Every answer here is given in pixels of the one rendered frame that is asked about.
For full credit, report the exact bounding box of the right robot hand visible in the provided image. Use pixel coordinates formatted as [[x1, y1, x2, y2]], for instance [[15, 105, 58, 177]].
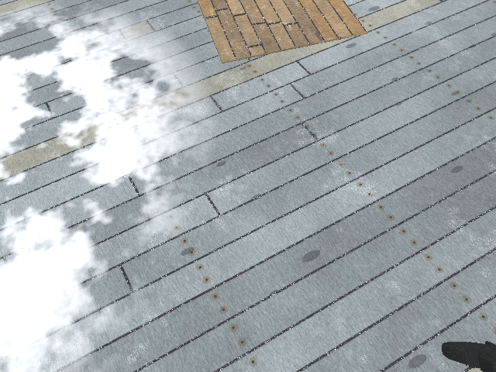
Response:
[[442, 341, 496, 372]]

